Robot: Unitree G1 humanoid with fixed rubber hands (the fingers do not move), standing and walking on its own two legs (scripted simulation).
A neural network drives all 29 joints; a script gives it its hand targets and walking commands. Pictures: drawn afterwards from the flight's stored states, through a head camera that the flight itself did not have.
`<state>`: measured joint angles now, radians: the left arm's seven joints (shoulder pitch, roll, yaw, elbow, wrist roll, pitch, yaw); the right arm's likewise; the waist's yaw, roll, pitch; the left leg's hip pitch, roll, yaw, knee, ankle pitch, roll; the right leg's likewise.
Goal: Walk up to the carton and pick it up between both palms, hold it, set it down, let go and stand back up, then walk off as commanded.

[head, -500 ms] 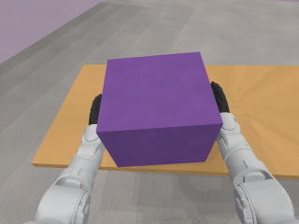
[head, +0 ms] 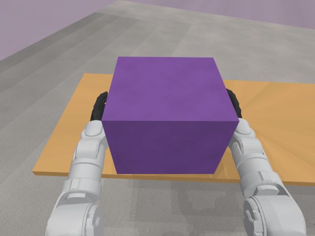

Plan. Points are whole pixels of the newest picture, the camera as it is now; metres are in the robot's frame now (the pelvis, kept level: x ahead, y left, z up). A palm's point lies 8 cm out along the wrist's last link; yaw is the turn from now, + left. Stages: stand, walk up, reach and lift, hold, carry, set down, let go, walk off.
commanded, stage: reach and lift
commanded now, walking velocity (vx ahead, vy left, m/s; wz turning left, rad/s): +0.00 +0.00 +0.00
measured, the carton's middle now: (165, 114) +0.40 -0.01 +0.12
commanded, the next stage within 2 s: hold in 1.54 s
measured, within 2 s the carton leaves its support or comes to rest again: neither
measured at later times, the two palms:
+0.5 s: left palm (97, 115) +0.38 +0.17 +0.13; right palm (235, 114) +0.38 -0.18 +0.15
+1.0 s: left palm (87, 111) +0.37 +0.18 +0.16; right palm (231, 110) +0.38 -0.17 +0.16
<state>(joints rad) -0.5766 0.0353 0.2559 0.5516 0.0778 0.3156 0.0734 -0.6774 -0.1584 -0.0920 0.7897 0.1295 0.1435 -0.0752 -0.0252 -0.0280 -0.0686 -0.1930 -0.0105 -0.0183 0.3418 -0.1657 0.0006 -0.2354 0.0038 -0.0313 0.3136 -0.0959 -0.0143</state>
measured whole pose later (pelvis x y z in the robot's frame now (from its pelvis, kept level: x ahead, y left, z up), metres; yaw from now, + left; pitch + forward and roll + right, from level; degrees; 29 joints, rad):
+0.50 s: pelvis +0.01 +0.01 +0.00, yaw +1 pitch +0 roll -1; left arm -0.49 0.02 0.23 0.31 0.10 0.49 0.07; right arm -0.61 -0.17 -0.05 0.58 0.18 0.30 -0.10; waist -0.07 0.00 -0.08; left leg -0.16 -0.01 -0.04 0.36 -0.20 0.01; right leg -0.17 0.01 -0.04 0.28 -0.11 0.00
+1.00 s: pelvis +0.01 +0.01 +0.00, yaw +2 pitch -2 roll -1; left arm -0.51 0.04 0.25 0.21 0.12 0.60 0.02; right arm -0.61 -0.13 -0.09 0.47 0.16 0.40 -0.11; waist -0.07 0.00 -0.06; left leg -0.14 -0.02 -0.05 0.36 -0.19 0.01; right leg -0.15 0.00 -0.05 0.28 -0.10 0.00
